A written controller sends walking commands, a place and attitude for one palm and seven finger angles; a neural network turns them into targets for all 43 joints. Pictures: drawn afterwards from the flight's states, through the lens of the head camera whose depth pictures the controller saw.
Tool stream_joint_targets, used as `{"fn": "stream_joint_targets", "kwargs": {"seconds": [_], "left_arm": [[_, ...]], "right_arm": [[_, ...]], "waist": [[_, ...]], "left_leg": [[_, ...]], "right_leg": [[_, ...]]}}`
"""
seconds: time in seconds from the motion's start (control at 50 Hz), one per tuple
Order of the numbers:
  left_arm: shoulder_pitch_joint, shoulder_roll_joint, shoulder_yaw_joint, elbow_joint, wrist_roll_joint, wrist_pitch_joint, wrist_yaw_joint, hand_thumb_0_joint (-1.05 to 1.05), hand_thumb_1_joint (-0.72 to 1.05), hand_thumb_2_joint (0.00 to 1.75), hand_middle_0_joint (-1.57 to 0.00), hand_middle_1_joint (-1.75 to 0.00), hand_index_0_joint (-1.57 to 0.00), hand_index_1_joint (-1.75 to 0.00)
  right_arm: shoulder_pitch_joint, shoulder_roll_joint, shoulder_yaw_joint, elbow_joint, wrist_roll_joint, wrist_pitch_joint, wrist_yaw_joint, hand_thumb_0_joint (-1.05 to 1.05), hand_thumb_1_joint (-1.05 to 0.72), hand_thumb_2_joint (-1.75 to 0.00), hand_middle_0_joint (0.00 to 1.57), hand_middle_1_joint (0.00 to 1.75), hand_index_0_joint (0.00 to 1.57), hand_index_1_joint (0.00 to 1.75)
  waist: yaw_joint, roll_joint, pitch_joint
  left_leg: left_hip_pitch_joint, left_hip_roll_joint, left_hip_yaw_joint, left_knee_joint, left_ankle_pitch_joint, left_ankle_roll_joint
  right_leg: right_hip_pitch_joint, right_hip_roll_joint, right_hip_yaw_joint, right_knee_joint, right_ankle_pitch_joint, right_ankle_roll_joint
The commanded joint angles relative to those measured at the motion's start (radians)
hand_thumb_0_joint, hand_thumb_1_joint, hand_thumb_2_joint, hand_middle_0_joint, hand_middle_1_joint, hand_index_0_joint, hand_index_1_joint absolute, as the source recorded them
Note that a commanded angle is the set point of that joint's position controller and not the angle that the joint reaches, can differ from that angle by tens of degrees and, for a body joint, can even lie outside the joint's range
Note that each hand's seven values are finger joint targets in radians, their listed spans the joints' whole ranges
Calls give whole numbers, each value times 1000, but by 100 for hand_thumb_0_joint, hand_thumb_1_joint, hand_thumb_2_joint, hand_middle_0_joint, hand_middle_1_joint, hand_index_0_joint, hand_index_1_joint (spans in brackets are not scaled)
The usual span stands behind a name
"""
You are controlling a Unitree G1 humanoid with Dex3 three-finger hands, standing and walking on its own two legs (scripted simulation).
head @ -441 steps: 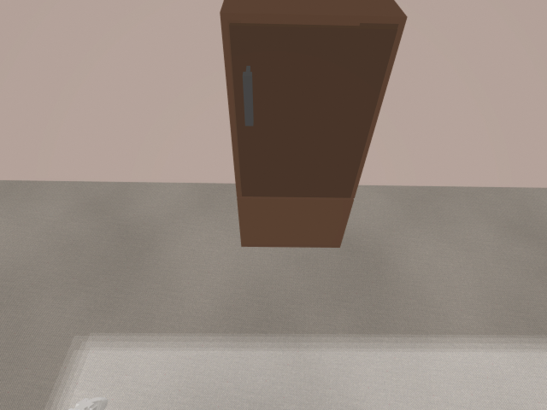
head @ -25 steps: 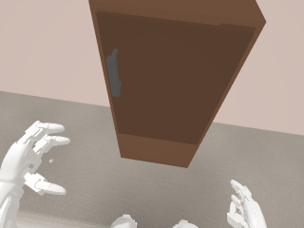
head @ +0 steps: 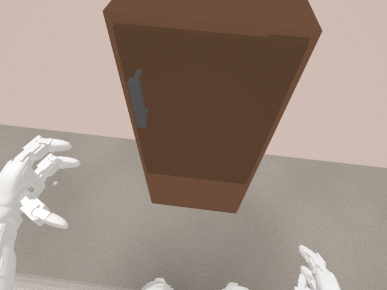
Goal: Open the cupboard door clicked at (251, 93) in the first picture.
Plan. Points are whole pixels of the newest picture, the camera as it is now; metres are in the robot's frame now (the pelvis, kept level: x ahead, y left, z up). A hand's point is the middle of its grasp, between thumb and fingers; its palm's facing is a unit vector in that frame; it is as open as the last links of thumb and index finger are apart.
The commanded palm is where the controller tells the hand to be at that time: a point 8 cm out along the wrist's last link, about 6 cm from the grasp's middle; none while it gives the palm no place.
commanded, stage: raise the hand with hooked fingers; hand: left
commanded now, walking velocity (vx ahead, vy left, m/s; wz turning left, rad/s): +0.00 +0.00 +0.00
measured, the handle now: (140, 99) +0.55 +0.17 +0.06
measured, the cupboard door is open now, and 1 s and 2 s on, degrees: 0 0 0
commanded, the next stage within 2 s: move the hooked fingers beside the handle in 0.32 s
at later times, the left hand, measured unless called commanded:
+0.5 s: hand (56, 185) +0.29 +0.27 +0.08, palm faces -0.06 -1.00 -0.04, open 14.0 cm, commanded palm +0.27 +0.32 +0.08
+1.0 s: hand (78, 152) +0.36 +0.26 +0.07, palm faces -0.08 -1.00 -0.01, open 14.0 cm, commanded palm +0.35 +0.31 +0.08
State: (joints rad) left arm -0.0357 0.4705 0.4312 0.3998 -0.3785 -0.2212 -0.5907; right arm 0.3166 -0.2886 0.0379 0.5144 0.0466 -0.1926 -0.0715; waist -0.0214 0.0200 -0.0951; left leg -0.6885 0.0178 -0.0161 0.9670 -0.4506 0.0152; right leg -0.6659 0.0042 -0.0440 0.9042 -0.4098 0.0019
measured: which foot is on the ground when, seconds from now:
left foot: down 0.00-1.00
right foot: down 0.00-1.00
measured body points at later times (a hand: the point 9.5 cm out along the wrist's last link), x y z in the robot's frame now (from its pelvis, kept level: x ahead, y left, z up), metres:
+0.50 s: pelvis +0.00 +0.00 +0.00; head +0.04 +0.01 +0.45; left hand +0.28 +0.32 +0.09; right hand +0.16 -0.25 -0.07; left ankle +0.02 +0.11 -0.69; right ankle +0.02 -0.13 -0.69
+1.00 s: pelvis +0.00 +0.00 +0.00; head +0.06 +0.01 +0.44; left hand +0.36 +0.31 +0.08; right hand +0.11 -0.26 -0.09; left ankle +0.02 +0.11 -0.69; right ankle +0.02 -0.13 -0.69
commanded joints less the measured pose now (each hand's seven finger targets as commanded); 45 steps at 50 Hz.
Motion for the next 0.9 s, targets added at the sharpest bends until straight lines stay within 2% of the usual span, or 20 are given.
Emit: {"fn": "stream_joint_targets", "kwargs": {"seconds": [0.0, 0.06, 0.08, 0.1, 0.2, 0.22, 0.4, 0.42, 0.46, 0.52, 0.56, 0.6, 0.62, 0.64, 0.66, 0.7, 0.74, 0.78, 0.84, 0.88], "left_arm": [[-178, 251, 107, -210, -25, -76, 13, 0, -50, 30, -30, -120, -30, -120], [-186, 272, 128, -223, -28, -91, 25, 0, -50, 30, -30, -120, -30, -120], [-180, 260, 120, -208, -27, -91, 23, 0, -50, 30, -30, -120, -30, -120], [-184, 253, 112, -218, -25, -94, 22, 0, -50, 30, -30, -120, -30, -120], [-192, 252, 104, -213, -19, -86, 18, 0, -50, 30, -30, -120, -30, -120], [-177, 239, 95, -197, -22, -81, 15, 0, -50, 30, -30, -120, -30, -120], [-201, 241, 96, -180, -25, -78, 5, 0, -50, 30, -30, -120, -30, -120], [-237, 229, 79, -182, -24, -79, 6, 0, -50, 30, -30, -120, -30, -120], [-300, 269, 102, -152, -19, -84, 11, 0, -50, 30, -30, -120, -30, -120], [-367, 234, 56, -139, -8, -93, 2, 0, -50, 30, -30, -120, -30, -120], [-401, 277, 79, -103, -1, -92, 4, 0, -50, 30, -30, -120, -30, -120], [-447, 288, 82, -56, 8, -89, 3, 0, -50, 30, -30, -120, -30, -120], [-450, 299, 90, -39, 12, -89, 2, 0, -50, 30, -30, -120, -30, -120], [-449, 306, 98, -7, 12, -86, 1, 0, -50, 30, -30, -120, -30, -120], [-483, 335, 111, -1, 15, -91, 0, 0, -50, 30, -30, -120, -30, -120], [-504, 315, 90, 29, 24, -91, -5, 0, -50, 30, -30, -120, -30, -120], [-498, 303, 78, 17, 26, -96, -2, 0, -50, 30, -30, -120, -30, -120], [-523, 293, 66, 22, 28, -96, 0, 0, -50, 30, -30, -120, -30, -120], [-505, 291, 75, 64, 31, -88, 18, 0, -50, 30, -30, -120, -30, -120], [-570, 304, 77, 98, 41, -85, 29, 0, -50, 30, -30, -120, -30, -120]], "right_arm": [[-41, -145, -63, -154, 5, -53, -6, 0, -90, -90, 20, 30, 20, 30], [-39, -145, -63, -148, 2, -55, -9, 0, -90, -90, 20, 30, 20, 30], [-37, -143, -61, -149, 3, -53, -9, 0, -90, -90, 20, 30, 20, 30], [-39, -141, -61, -146, 4, -54, -10, 0, -90, -90, 20, 30, 20, 30], [-38, -140, -60, -141, 5, -54, -14, 0, -90, -90, 20, 30, 20, 30], [-44, -139, -59, -141, 6, -55, -14, 0, -90, -90, 20, 30, 20, 30], [-46, -142, -58, -139, 5, -55, -17, 0, -90, -90, 20, 30, 20, 30], [-49, -141, -57, -135, 5, -56, -18, 0, -90, -90, 20, 30, 20, 30], [-39, -149, -57, -119, 1, -52, -24, 0, -90, -90, 20, 30, 20, 30], [-38, -142, -56, -115, 4, -49, -27, 0, -90, -90, 20, 30, 20, 30], [-29, -151, -55, -104, 2, -44, -31, 0, -90, -90, 20, 30, 20, 30], [-26, -151, -54, -100, 3, -37, -31, 0, -90, -90, 20, 30, 20, 30], [-25, -150, -54, -98, 2, -33, -31, 0, -90, -90, 20, 30, 20, 30], [-22, -152, -53, -99, 3, -29, -30, 0, -90, -90, 20, 30, 20, 30], [-18, -157, -53, -93, 1, -24, -30, 0, -90, -90, 20, 30, 20, 30], [-13, -151, -53, -95, 3, -17, -26, 0, -90, -90, 20, 30, 20, 30], [-9, -149, -57, -103, 3, -13, -20, 0, -90, -90, 20, 30, 20, 30], [3, -152, -60, -101, 2, -6, -16, 0, -90, -90, 20, 30, 20, 30], [15, -156, -64, -100, 3, 9, -12, 0, -90, -90, 20, 30, 20, 30], [26, -160, -63, -94, 1, 21, -10, 0, -90, -90, 20, 30, 20, 30]], "waist": [[21, 85, -232], [21, 67, -237], [18, 66, -237], [17, 93, -239], [12, 106, -234], [12, 90, -216], [7, 55, -223], [-1, 64, -223], [-9, 46, -207], [-19, 82, -230], [-18, 79, -227], [-21, 63, -236], [-15, 84, -251], [-15, 63, -239], [-12, 71, -249], [-16, 86, -267], [-4, 134, -296], [-11, 108, -313], [-11, 69, -295], [-24, 40, -283]], "left_leg": [[137, -24, -11, -172, 227, 3], [135, -23, -11, -166, 234, 5], [134, -23, -9, -170, 225, 6], [142, -24, -10, -170, 234, 5], [155, -21, -14, -173, 228, 3], [146, -21, -17, -178, 215, 3], [126, -24, -11, -166, 214, 7], [129, -25, -10, -163, 204, 7], [111, -23, -10, -153, 192, 8], [132, -22, -12, -156, 185, 7], [122, -21, -13, -147, 185, 7], [104, -21, -11, -148, 174, 8], [104, -22, -8, -147, 174, 6], [93, -21, -7, -146, 171, 8], [83, -21, -5, -137, 186, 8], [94, -20, -3, -139, 204, 7], [125, -19, -8, -147, 229, 3], [137, -15, -12, -145, 252, 3], [113, -14, -10, -150, 241, 3], [91, -13, -7, -146, 226, 6]], "right_leg": [[114, 33, -2, -116, 143, -34], [127, 35, 4, -116, 149, -36], [123, 35, 4, -119, 144, -32], [121, 33, 4, -117, 156, -33], [102, 34, -3, -116, 151, -32], [102, 34, -4, -121, 140, -32], [114, 31, 5, -126, 151, -29], [104, 30, 6, -126, 144, -26], [101, 31, 13, -126, 127, -30], [78, 27, 11, -121, 122, -27], [77, 30, 16, -119, 118, -33], [84, 27, 22, -119, 112, -29], [88, 25, 25, -118, 109, -29], [88, 25, 27, -122, 108, -29], [100, 26, 32, -114, 119, -33], [94, 26, 29, -107, 147, -31], [83, 27, 18, -96, 162, -35], [79, 31, 12, -89, 185, -35], [73, 29, 10, -94, 182, -30], [70, 32, 12, -92, 175, -28]]}}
